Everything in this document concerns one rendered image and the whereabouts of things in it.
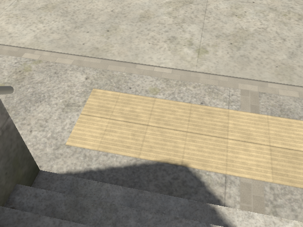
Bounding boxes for stairs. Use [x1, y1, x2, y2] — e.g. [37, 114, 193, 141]
[0, 170, 303, 227]

